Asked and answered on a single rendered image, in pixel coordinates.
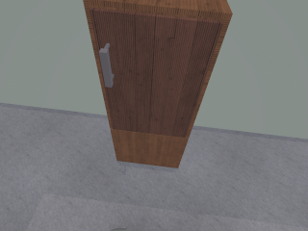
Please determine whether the cupboard door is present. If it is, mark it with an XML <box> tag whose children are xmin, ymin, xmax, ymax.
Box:
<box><xmin>90</xmin><ymin>8</ymin><xmax>223</xmax><ymax>138</ymax></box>

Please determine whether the handle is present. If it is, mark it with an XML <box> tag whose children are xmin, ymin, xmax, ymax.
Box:
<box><xmin>98</xmin><ymin>43</ymin><xmax>115</xmax><ymax>88</ymax></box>

